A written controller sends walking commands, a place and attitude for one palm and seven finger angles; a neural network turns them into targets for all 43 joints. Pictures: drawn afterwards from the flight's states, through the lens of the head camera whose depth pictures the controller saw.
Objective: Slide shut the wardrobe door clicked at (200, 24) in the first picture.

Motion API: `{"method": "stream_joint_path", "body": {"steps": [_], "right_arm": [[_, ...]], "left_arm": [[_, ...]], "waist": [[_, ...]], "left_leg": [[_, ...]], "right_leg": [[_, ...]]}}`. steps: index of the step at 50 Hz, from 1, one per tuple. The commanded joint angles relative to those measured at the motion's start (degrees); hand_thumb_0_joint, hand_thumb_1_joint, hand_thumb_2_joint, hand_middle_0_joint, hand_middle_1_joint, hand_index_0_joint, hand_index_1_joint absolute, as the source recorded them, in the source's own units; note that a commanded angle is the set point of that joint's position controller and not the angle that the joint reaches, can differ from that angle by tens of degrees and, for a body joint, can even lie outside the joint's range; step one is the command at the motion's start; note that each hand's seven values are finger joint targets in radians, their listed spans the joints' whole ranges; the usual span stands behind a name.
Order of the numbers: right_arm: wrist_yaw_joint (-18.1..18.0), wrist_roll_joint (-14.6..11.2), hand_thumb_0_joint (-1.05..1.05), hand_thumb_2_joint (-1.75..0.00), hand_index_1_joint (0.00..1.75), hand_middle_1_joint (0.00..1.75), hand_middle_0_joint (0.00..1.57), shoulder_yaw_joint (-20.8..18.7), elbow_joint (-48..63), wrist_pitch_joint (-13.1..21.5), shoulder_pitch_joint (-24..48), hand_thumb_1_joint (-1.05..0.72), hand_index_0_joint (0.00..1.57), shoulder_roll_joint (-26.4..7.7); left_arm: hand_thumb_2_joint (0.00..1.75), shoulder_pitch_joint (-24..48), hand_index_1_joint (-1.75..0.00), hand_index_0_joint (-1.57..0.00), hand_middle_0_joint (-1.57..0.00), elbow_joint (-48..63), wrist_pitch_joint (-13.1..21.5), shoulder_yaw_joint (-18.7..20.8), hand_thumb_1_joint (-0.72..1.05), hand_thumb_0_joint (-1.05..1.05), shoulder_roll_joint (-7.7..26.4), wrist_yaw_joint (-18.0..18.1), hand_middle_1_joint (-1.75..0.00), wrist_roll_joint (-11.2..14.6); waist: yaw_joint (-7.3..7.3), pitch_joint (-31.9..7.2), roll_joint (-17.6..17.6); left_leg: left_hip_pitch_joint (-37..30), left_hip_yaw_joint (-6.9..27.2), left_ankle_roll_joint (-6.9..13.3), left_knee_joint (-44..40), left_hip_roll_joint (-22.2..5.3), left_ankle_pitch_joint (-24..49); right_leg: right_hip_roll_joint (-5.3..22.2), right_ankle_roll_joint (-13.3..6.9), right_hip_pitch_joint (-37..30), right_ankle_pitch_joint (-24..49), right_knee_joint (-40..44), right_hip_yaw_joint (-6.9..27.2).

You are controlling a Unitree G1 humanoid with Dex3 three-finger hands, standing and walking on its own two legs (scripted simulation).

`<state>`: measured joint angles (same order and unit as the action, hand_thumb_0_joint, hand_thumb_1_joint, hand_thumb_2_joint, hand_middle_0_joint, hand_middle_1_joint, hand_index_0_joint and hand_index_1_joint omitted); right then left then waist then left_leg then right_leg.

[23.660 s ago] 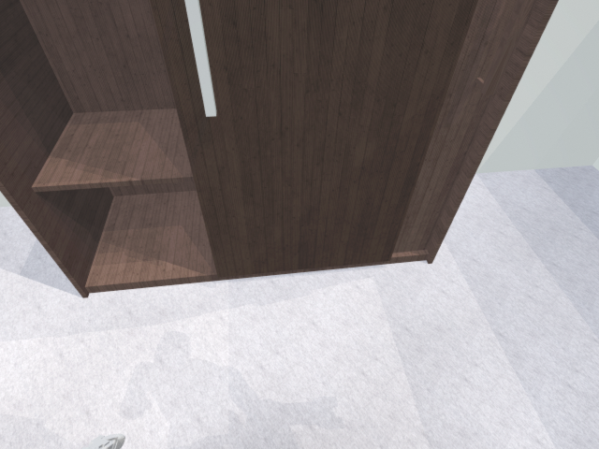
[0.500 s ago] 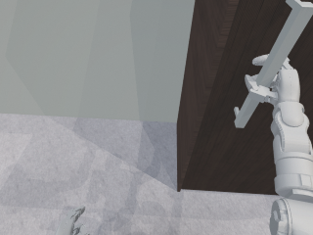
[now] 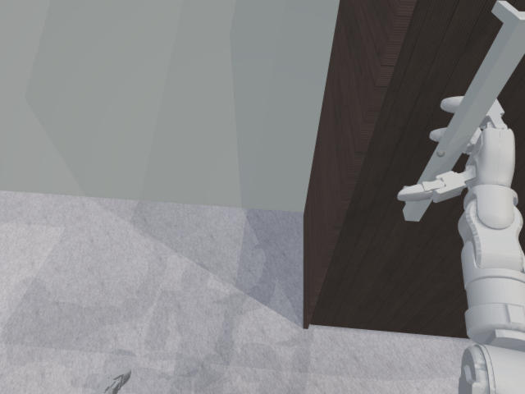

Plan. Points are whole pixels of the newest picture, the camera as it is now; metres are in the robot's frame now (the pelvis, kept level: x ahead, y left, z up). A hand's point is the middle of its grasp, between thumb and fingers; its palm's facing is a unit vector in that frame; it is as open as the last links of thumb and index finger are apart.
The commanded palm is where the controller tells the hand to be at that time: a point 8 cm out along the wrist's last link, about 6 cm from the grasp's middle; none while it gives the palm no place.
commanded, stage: slip the hand off the handle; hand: right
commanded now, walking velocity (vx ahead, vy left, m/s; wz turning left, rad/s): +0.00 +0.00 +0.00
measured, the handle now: (447, 133) +0.45 -0.23 +0.19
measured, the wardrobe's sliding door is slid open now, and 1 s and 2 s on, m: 0.00 0.00 0.00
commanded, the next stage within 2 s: draw the hand back to the body in 1.38 s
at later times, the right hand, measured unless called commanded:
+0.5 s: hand (477, 156) +0.41 -0.26 +0.18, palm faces +0.31 +0.93 -0.20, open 14.6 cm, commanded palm +0.38 -0.30 +0.19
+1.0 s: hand (500, 180) +0.37 -0.28 +0.18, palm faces +0.28 +0.94 -0.19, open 14.7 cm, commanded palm +0.32 -0.32 +0.19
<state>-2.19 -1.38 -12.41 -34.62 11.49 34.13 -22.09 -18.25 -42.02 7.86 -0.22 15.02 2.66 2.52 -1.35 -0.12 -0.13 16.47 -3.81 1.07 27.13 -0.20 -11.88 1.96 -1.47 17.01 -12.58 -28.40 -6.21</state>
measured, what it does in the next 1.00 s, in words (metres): stands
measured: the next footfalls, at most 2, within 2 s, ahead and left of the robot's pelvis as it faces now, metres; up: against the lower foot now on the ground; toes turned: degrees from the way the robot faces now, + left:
none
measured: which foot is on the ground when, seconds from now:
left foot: down 0.00-1.00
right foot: down 0.00-1.00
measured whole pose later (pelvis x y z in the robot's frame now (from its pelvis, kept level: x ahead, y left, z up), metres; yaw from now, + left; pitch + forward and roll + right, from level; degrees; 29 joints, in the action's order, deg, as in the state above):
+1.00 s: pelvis +0.02 -0.01 +0.00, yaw +0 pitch +3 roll +1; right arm 8.0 -7.2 -22.8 -18.5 8.1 17.9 -24.3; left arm -18.4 -38.2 6.0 -0.7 14.9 3.3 2.2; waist 0.7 -3.2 1.8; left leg 18.1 -3.2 0.5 30.4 -0.4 -15.1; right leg 1.9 -1.7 18.6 -16.2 -32.0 -6.5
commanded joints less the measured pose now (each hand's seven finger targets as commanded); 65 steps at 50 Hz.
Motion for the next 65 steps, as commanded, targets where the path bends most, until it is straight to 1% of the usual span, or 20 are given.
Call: {"method": "stream_joint_path", "body": {"steps": [1, 3, 4, 5, 9, 12, 14, 16, 23, 25, 31, 33, 36, 40, 43, 46, 51, 57, 61, 65], "right_arm": [[-0.7, -0.9, 0.0, -0.2, 1.15, 1.15, 0.25, -2.6, 16.3, 1.0, 24.6, 0.55, 0.25, -10.8], [-0.9, -0.9, 0.0, -0.2, 1.15, 1.15, 0.25, -4.2, 16.7, -0.3, 22.0, 0.55, 0.25, -11.7], [-1.0, -0.8, 0.0, -0.2, 1.15, 1.15, 0.25, -1.8, 18.5, -0.8, 22.9, 0.55, 0.25, -8.9], [-1.4, -0.3, 0.0, -0.2, 1.15, 1.15, 0.25, -5.9, 17.6, -1.1, 22.7, 0.55, 0.25, -13.4], [-0.7, -0.2, 0.0, -0.2, 1.15, 1.15, 0.25, -5.7, 15.9, -2.6, 21.7, 0.55, 0.25, -12.8], [-0.4, 0.0, 0.0, -0.2, 1.15, 1.15, 0.25, -8.8, 17.1, -2.7, 20.5, 0.55, 0.25, -16.1], [0.3, -0.9, 0.0, -0.2, 1.15, 1.15, 0.25, -7.6, 17.0, -2.9, 19.8, 0.55, 0.25, -13.7], [0.8, -1.0, 0.0, -0.2, 1.15, 1.15, 0.25, -10.0, 16.2, -2.9, 19.1, 0.55, 0.25, -16.6], [4.5, -0.8, 0.0, -0.2, 1.15, 1.15, 0.25, -8.5, 16.3, -0.7, 23.5, 0.55, 0.25, -17.7], [6.1, -1.4, 0.0, -0.2, 1.15, 1.15, 0.25, -7.2, 16.7, 0.0, 23.6, 0.55, 0.25, -16.5], [9.5, -3.1, 0.0, -0.2, 1.15, 1.15, 0.25, -9.2, 9.6, 0.8, 24.8, 0.55, 0.25, -20.0], [9.6, -3.1, 0.0, -0.2, 1.15, 1.15, 0.25, -13.4, 9.2, 1.5, 25.1, 0.55, 0.25, -24.8], [10.5, -3.9, 0.0, -0.2, 1.15, 1.15, 0.25, -10.4, 10.8, 1.7, 21.4, 0.55, 0.25, -20.0], [10.9, -5.1, 0.0, -0.2, 1.15, 1.15, 0.25, -12.0, 16.3, 1.6, 14.0, 0.55, 0.25, -19.9], [10.1, -5.9, 0.0, -0.2, 1.15, 1.15, 0.25, -16.3, 22.8, 1.6, 9.7, 0.55, 0.25, -23.0], [9.4, -6.4, 0.0, -0.2, 1.15, 1.15, 0.25, -15.8, 29.9, 1.4, 5.3, 0.55, 0.25, -20.7], [9.0, -7.4, 0.0, -0.2, 1.15, 1.15, 0.25, -15.2, 34.5, -2.3, -3.2, 0.55, 0.25, -17.6], [10.3, -8.5, 0.0, -0.2, 1.15, 1.15, 0.25, -11.8, 38.7, -5.6, -2.2, 0.55, 0.25, -14.6], [10.5, -8.3, 0.0, -0.2, 1.15, 1.15, 0.25, -10.1, 42.0, -5.1, -3.9, 0.55, 0.25, -13.4], [10.2, -8.3, 0.0, -0.2, 1.15, 1.15, 0.25, -9.9, 42.6, -5.8, -6.2, 0.55, 0.25, -12.9]], "left_arm": [[0.9, 3.8, -0.3, -0.2, -0.2, 8.2, 3.0, 2.3, 0.9, 0.0, 8.0, 0.8, -0.3, -0.3], [0.9, 3.7, -0.3, -0.2, -0.2, 8.2, 2.7, 2.2, 0.9, 0.0, 7.9, 0.8, -0.3, -0.5], [0.9, 3.9, -0.3, -0.2, -0.2, 8.4, 2.6, 2.1, 0.9, 0.0, 7.5, 0.8, -0.3, -0.5], [0.9, 3.3, -0.3, -0.2, -0.2, 7.8, 2.4, 2.3, 0.9, 0.0, 7.8, 1.0, -0.3, -0.6], [0.9, 4.1, -0.3, -0.2, -0.2, 8.7, 1.3, 1.6, 0.9, 0.0, 7.2, 1.5, -0.3, -0.5], [0.9, 4.2, -0.3, -0.2, -0.2, 9.1, 0.6, 1.6, 0.9, 0.0, 7.1, 1.8, -0.3, -0.7], [0.9, 4.4, -0.3, -0.2, -0.2, 9.6, 0.5, 1.3, 0.9, 0.0, 6.6, 1.7, -0.3, -0.6], [0.9, 4.7, -0.3, -0.2, -0.2, 9.9, 0.1, 1.2, 0.9, 0.0, 6.9, 2.0, -0.3, -0.5], [0.9, 3.6, -0.3, -0.2, -0.2, 9.8, 0.0, 1.3, 0.9, 0.0, 7.5, 2.3, -0.3, -0.4], [0.9, 3.4, -0.3, -0.2, -0.2, 9.9, 0.3, 1.5, 0.9, 0.0, 7.2, 2.4, -0.3, -0.3], [0.9, 1.7, -0.3, -0.2, -0.2, 8.8, 0.6, 1.5, 0.9, 0.0, 8.4, 2.6, -0.3, -0.1], [0.9, 0.9, -0.3, -0.2, -0.2, 8.5, 0.4, 1.9, 0.9, 0.0, 8.8, 2.5, -0.3, -0.3], [0.9, 0.8, -0.3, -0.2, -0.2, 9.7, 0.6, 1.9, 0.9, 0.0, 8.2, 2.0, -0.3, -0.2], [0.9, 1.7, -0.3, -0.2, -0.2, 11.3, 0.4, 2.2, 0.9, 0.0, 8.3, 1.4, -0.3, -0.1], [0.9, 2.9, -0.3, -0.2, -0.2, 12.2, 0.5, 2.2, 0.9, 0.0, 8.4, 1.4, -0.3, -0.3], [0.9, 4.4, -0.3, -0.2, -0.2, 13.0, 1.2, 2.1, 0.9, 0.0, 7.9, 1.2, -0.3, -0.4], [0.9, 7.1, -0.3, -0.2, -0.2, 13.1, 2.1, 1.6, 0.9, 0.0, 7.4, 1.6, -0.3, -0.2], [0.9, 9.6, -0.3, -0.2, -0.2, 13.1, 2.8, 0.6, 0.9, 0.0, 6.9, 3.0, -0.3, 0.2], [0.9, 10.5, -0.3, -0.2, -0.2, 13.1, 3.7, 0.1, 0.9, 0.0, 6.4, 3.4, -0.3, 0.0], [0.9, 11.3, -0.3, -0.2, -0.2, 13.0, 4.1, -0.3, 0.9, 0.0, 6.3, 3.5, -0.3, 0.0]], "waist": [[0.75, -16.5, 0.6], [1.21, -16.2, 0.3], [0.68, -16.6, 1.0], [1.17, -17.0, 0.2], [1.25, -15.0, -0.7], [2.12, -17.4, 0.2], [2.27, -16.8, -0.1], [2.64, -16.2, 0.0], [0.36, -16.2, 1.2], [0.58, -17.1, 4.0], [-0.19, -14.7, 1.9], [0.65, -17.2, 2.7], [1.45, -18.2, 4.0], [2.97, -19.1, 3.6], [4.32, -20.1, 3.7], [4.94, -19.8, 5.2], [5.07, -15.6, 4.3], [3.29, -11.0, 2.2], [3.92, -12.4, 5.5], [4.43, -11.5, 4.4]], "left_leg": [[-3.8, 3.5, 0.2, -4.3, -0.3, 7.2], [-4.0, 3.1, 0.1, -3.8, -0.2, 9.4], [-3.9, 2.9, 0.0, -3.4, -0.1, 10.5], [-4.0, 2.7, 0.0, -3.3, 0.0, 10.8], [-3.8, 2.7, -0.2, -3.4, -0.1, 9.4], [-4.9, 2.6, 0.1, -2.7, 0.1, 11.1], [-4.7, 2.4, 0.0, -2.6, 0.1, 11.5], [-4.9, 2.6, 0.0, -2.7, 0.0, 11.2], [-2.2, 2.7, -0.1, -2.4, 0.3, 9.9], [-1.4, 2.7, 0.1, -2.1, 0.5, 9.5], [0.8, 2.7, -0.1, -2.4, 0.4, 5.6], [-0.7, 3.1, 0.0, -1.9, 0.2, 6.6], [-0.4, 2.6, 0.3, -0.9, 0.6, 7.4], [-2.2, 2.7, 0.3, 0.0, 0.7, 9.6], [-3.7, 2.8, 0.3, 0.7, 0.9, 10.8], [-3.5, 2.1, 0.4, 1.1, 1.4, 11.3], [-2.4, 1.6, 0.1, 0.0, 1.2, 9.3], [-0.2, 1.6, -0.1, -2.1, 1.0, 3.9], [-0.4, 1.2, 0.1, -1.7, 1.1, 3.7], [-1.4, 1.0, 0.2, -2.2, 0.8, 2.9]], "right_leg": [[-0.2, -0.7, -8.5, 8.0, 3.9, 4.5], [-0.2, -0.5, -8.3, 10.1, 3.6, 4.6], [-0.3, -0.4, -9.3, 11.2, 3.4, 4.4], [-0.2, -0.3, -9.0, 11.6, 3.3, 4.7], [-0.4, -0.3, -7.3, 9.7, 3.7, 4.6], [-0.4, -0.2, -8.1, 12.1, 3.0, 4.8], [-0.4, 0.0, -8.0, 12.2, 3.1, 4.9], [-0.6, -0.2, -7.0, 11.4, 3.1, 4.6], [-0.5, -0.5, -7.3, 10.1, 2.0, 5.2], [-0.7, -0.3, -8.7, 10.5, 1.7, 5.5], [-1.0, -0.6, -5.0, 5.7, 1.3, 6.0], [-1.1, -0.7, -4.1, 6.7, 0.5, 5.9], [-1.1, -0.3, -5.0, 8.0, 0.5, 6.2], [-0.8, -0.4, -4.8, 10.1, 0.2, 5.6], [-0.6, -0.4, -4.9, 11.6, 0.1, 5.4], [-0.4, 0.0, -6.7, 14.0, 0.4, 5.7], [-0.3, 0.2, -6.5, 11.5, 1.2, 5.4], [-0.5, 0.0, -6.4, 5.4, 2.0, 6.0], [-0.9, 0.3, -8.1, 5.5, 2.1, 6.9], [-1.0, 0.3, -7.6, 4.4, 2.6, 7.3]]}}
